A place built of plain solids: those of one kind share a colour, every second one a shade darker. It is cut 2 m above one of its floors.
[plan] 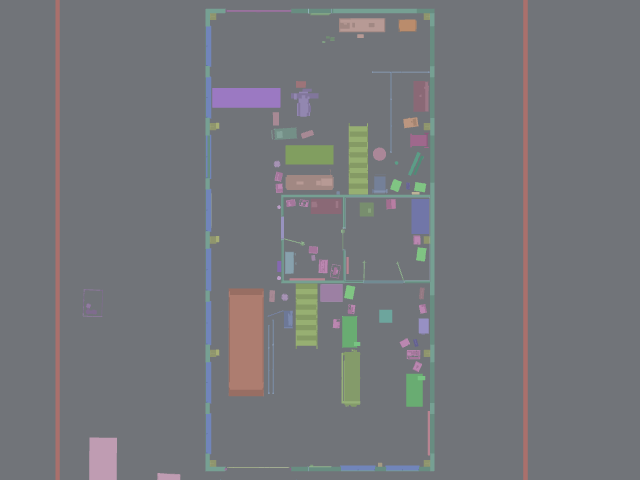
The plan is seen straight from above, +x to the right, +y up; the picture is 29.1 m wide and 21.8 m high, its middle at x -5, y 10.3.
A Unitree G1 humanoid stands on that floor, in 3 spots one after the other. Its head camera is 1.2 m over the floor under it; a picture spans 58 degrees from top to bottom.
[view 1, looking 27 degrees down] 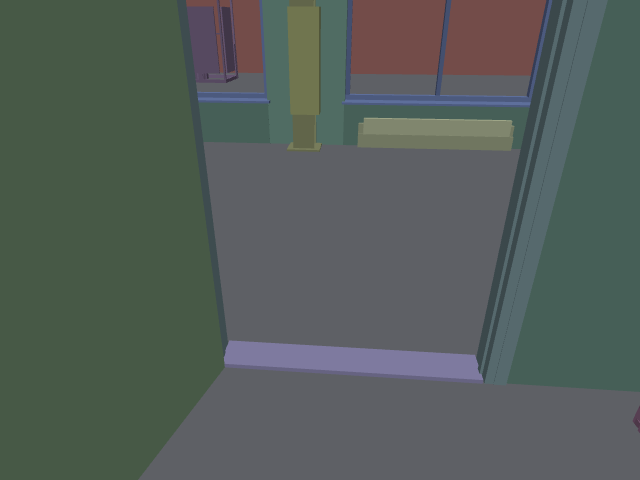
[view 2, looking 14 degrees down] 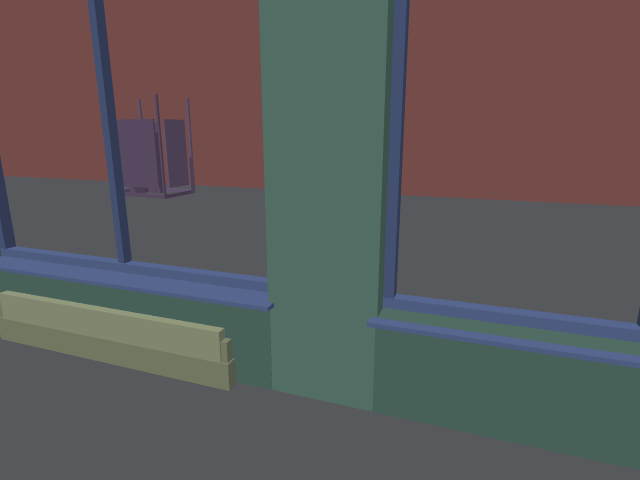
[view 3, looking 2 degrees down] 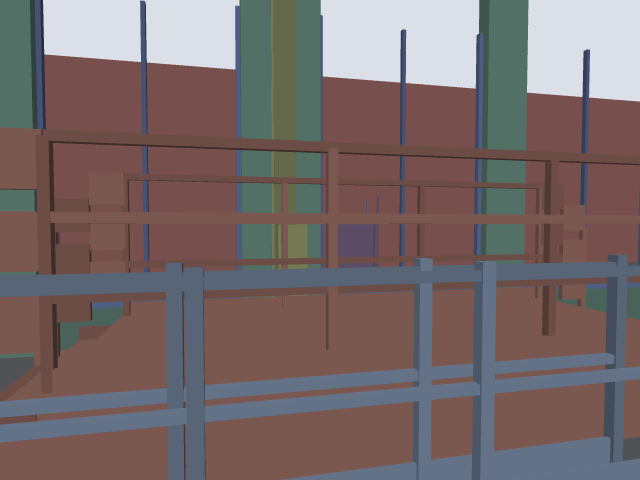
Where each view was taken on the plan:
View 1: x -5.40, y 10.85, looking -175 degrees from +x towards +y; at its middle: ground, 2.64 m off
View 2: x -8.35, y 13.45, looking -160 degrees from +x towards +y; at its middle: wall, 1.81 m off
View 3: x -5.61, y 4.53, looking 167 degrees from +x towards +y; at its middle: wall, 4.51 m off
